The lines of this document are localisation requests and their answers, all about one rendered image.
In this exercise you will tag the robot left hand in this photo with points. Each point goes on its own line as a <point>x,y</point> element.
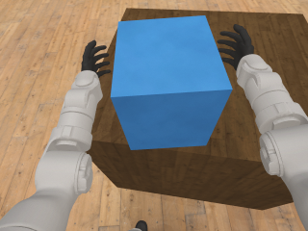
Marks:
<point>89,60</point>

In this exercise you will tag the robot left forearm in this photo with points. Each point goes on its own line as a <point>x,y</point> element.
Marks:
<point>73,131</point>

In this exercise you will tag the robot right forearm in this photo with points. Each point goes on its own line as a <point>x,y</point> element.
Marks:
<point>272,104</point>

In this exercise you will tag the robot right hand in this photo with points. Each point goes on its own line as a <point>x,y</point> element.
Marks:
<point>242,46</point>

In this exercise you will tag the robot right upper arm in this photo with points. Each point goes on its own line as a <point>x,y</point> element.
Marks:
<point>284,152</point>

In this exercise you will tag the robot left upper arm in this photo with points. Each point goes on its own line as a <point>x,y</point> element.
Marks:
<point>62,176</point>

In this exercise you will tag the pedestal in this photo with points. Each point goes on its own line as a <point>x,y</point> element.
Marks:
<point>228,169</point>

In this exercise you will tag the carton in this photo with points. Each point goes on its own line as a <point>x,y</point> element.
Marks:
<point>169,83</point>

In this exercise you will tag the robot left foot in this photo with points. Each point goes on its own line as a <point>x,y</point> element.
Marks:
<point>141,224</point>

